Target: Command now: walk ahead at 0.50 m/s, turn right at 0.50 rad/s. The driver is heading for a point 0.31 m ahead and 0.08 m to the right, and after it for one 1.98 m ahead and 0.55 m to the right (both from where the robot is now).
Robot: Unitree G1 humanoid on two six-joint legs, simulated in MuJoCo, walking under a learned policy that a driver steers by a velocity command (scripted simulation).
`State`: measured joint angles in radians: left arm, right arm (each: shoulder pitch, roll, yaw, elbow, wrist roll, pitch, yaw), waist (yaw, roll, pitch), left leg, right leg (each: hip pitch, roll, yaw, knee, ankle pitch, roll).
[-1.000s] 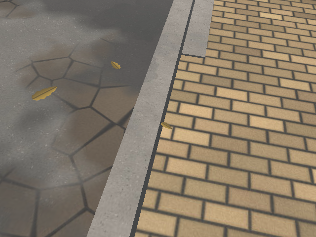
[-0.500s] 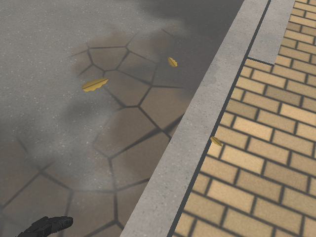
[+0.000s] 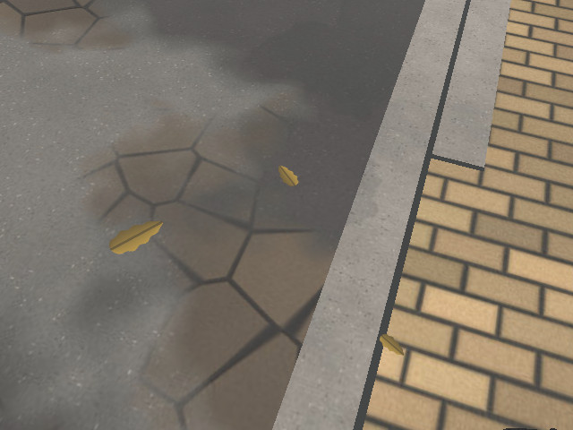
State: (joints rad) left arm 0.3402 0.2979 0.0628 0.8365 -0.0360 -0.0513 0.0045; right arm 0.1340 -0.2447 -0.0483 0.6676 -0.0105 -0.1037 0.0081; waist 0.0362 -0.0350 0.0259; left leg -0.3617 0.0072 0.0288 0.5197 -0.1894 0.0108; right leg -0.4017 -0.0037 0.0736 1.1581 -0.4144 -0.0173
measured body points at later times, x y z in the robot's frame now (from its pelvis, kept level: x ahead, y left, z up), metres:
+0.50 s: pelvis +0.21 -0.07 -0.01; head +0.27 -0.10 +0.44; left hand +0.47 +0.14 -0.09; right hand +0.26 -0.38 -0.12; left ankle +0.19 +0.11 -0.64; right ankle +0.28 -0.16 -0.73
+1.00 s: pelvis +0.32 -0.05 +0.00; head +0.34 -0.05 +0.45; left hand +0.58 +0.09 -0.10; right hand +0.34 -0.35 -0.09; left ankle +0.39 +0.04 -0.73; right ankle +0.29 -0.17 -0.73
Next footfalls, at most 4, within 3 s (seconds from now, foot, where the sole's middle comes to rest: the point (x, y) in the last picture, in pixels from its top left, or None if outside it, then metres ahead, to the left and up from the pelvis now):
0.36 right None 0.32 -0.18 -0.77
0.86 left None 0.43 0.02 -0.77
1.50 left None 0.41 0.07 -0.77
1.92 right None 0.37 -0.16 -0.77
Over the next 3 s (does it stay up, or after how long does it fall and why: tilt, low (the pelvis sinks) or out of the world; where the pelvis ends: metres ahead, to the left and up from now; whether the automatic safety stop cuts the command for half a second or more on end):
stays up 0.60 -0.20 -0.02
